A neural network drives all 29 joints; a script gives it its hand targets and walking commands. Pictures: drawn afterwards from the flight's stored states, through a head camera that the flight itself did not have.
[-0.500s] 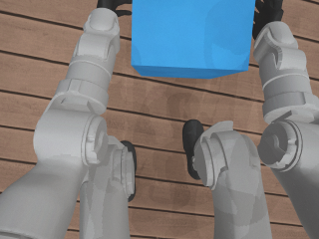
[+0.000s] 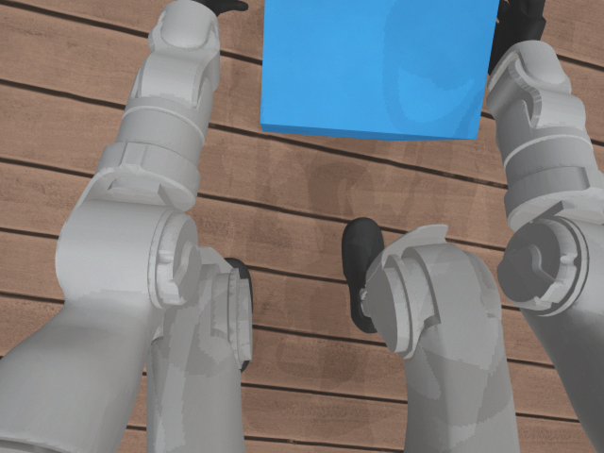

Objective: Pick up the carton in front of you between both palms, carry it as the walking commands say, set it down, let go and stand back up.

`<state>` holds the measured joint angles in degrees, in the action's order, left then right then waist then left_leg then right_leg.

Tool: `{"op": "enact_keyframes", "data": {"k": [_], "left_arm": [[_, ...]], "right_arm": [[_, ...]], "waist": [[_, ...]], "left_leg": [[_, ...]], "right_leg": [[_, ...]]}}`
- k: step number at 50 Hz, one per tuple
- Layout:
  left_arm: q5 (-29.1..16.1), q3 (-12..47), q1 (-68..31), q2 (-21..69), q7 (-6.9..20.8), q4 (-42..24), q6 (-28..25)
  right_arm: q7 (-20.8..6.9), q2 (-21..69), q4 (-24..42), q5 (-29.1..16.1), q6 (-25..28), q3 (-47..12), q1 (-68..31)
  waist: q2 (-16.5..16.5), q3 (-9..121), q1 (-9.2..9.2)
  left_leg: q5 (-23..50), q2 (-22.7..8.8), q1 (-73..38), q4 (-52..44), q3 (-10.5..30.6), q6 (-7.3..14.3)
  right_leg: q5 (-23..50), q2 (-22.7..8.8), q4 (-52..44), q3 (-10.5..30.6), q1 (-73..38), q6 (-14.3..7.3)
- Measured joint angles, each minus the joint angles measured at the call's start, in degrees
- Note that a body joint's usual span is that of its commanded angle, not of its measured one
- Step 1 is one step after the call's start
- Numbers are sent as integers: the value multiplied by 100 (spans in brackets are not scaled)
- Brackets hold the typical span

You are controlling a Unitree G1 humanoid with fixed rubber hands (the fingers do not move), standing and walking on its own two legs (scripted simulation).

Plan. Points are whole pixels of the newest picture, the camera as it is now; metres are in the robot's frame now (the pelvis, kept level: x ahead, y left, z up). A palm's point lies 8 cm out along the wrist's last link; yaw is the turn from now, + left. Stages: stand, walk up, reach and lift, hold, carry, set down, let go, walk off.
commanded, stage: set down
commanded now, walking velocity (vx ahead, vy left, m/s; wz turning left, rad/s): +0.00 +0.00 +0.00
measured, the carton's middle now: (351, 50) +0.52 -0.09 -0.25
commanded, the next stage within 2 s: let go in 1.26 s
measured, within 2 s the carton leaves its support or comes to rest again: neither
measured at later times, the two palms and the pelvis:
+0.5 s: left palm out of the picture +0.58 +0.10 -0.09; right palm (590, 31) +0.49 -0.26 -0.09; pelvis +0.00 -0.01 +0.04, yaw +0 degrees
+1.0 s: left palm out of the picture +0.58 +0.12 +0.06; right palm out of the picture +0.49 -0.27 +0.06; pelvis +0.02 -0.01 +0.16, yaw +0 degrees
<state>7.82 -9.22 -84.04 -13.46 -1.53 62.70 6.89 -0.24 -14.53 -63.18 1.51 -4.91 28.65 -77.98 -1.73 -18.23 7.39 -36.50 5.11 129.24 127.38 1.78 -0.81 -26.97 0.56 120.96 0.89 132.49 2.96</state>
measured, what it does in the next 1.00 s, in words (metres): rises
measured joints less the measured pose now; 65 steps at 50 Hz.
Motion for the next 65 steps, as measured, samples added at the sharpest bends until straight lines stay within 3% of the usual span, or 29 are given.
{"op": "enact_keyframes", "data": {"k": [4,9,13,23,33,48,65], "left_arm": [[-640,556,-14,-504,-266,216,-141],[-1556,1213,34,-1042,-258,157,-203],[-1863,1401,-17,-1137,-248,-16,-173],[-1449,852,452,-874,-411,-672,189],[-1096,307,691,-744,-212,-271,207],[-876,227,1398,-645,-57,-1106,523],[-534,-148,1805,-448,213,-891,403]], "right_arm": [[341,-151,-353,-559,321,-425,-9],[496,-336,-405,-1114,552,-930,120],[560,-351,-85,-1304,570,-1106,261],[771,-83,1346,-1371,46,-1358,931],[733,210,1414,-919,-152,-1081,1280],[524,290,2211,-834,-480,-913,2002],[231,494,2136,-374,-371,-647,2452]], "waist": [[-26,-211,-16],[108,-308,-22],[195,-236,8],[264,454,59],[340,1469,74],[372,2113,87],[440,2445,91]], "left_leg": [[-2,3,-88,8,27,-39],[-13,59,-113,23,46,-74],[-4,91,-88,14,62,-100],[-55,-100,-472,-490,4,-55],[131,-166,-898,-1597,-40,-35],[483,-166,-1728,-3137,61,-30],[1164,-183,-3392,-5341,91,5]], "right_leg": [[6,-6,9,-27,-81,-33],[-47,-70,57,-45,-119,-83],[-65,-105,68,-59,-99,-106],[-11,58,-420,-3,-373,-116],[99,85,-1435,68,-787,-136],[326,24,-2946,12,-1707,-171],[889,-32,-5082,42,-3419,-178]]}}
